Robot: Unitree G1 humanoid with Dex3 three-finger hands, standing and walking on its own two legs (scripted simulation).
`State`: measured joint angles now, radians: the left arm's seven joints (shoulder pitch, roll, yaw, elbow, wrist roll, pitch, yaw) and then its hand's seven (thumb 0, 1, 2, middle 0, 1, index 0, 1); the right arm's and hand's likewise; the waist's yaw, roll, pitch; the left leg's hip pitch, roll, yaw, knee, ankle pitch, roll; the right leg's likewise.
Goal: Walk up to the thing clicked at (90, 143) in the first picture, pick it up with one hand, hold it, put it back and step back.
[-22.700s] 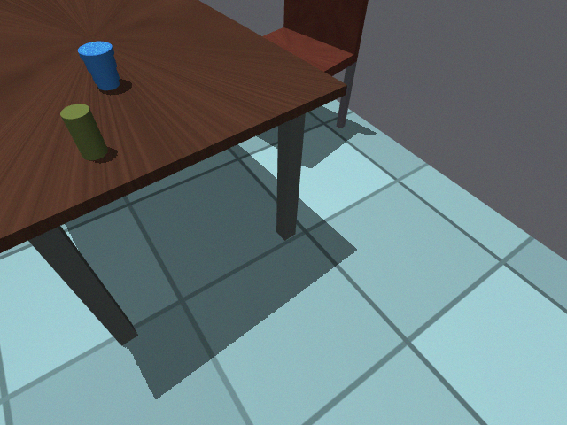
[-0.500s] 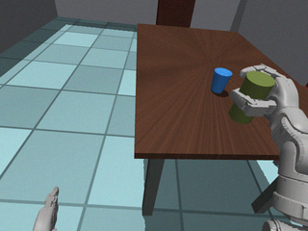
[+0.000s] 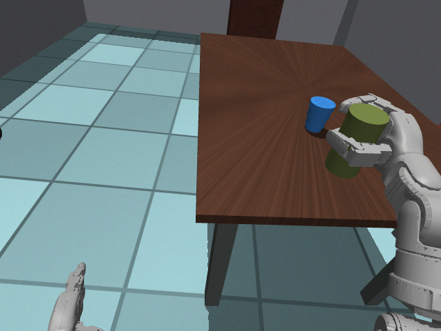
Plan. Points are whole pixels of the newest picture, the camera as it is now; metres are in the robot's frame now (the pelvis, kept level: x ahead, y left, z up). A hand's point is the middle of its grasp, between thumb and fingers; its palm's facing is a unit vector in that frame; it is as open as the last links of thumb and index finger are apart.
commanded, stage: hold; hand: right
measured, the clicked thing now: (353, 142) +0.34 -0.18 +0.25
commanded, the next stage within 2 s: crouch in 0.80 s
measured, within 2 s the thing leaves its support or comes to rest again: neither
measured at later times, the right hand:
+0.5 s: hand (352, 128) +0.35 -0.17 +0.26, palm faces +0.10 +0.99 +0.00, open 7.9 cm
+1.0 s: hand (356, 124) +0.35 -0.18 +0.27, palm faces +0.12 +0.99 +0.00, open 7.9 cm
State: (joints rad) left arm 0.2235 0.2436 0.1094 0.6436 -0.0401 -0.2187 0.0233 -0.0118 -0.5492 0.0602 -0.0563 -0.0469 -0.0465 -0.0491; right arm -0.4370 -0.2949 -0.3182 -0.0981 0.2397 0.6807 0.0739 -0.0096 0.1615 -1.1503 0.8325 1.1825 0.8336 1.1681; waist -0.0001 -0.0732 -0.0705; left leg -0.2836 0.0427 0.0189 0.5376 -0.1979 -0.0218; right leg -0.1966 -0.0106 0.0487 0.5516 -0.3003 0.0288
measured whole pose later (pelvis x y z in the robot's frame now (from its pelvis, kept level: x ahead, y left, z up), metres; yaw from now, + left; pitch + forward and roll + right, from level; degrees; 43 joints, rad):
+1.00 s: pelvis +0.01 +0.00 +0.00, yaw +0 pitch -3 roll +0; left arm 0.26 0.24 0.10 0.62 -0.04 -0.21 0.01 -0.01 -0.55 0.06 -0.05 -0.05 -0.05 -0.05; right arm -0.48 -0.30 -0.34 -0.08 0.24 0.68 0.06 -0.01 0.17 -1.16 0.84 1.18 0.84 1.17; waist 0.00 -0.08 -0.07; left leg -0.29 0.04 0.02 0.54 -0.21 -0.02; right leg -0.20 -0.01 0.05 0.55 -0.31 0.03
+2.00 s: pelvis +0.01 -0.01 -0.01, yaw +2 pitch +7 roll +0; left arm 0.27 0.21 0.03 0.53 -0.01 -0.20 0.06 -0.01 -0.54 0.06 -0.06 -0.04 -0.05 -0.04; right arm -0.80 -0.44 -0.35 0.92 0.13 -0.03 0.12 -0.01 0.17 -1.18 0.83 1.20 0.83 1.19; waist 0.09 -0.01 -0.06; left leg -0.52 0.03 -0.02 0.60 -0.21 -0.03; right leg -0.43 -0.02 0.02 0.65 -0.35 0.02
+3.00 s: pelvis +0.01 -0.01 -0.04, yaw +3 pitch +16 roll +1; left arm 0.30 0.23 -0.01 0.32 0.01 -0.13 0.04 -0.01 -0.54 0.06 -0.06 -0.04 -0.05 -0.05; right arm -0.89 -0.54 -0.44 1.14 0.09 -0.24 0.16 -0.01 0.18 -1.19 0.84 1.18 0.84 1.17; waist 0.17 0.02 -0.09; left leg -0.79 0.01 -0.01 0.79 -0.28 -0.03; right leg -0.70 -0.04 0.02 0.87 -0.43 0.03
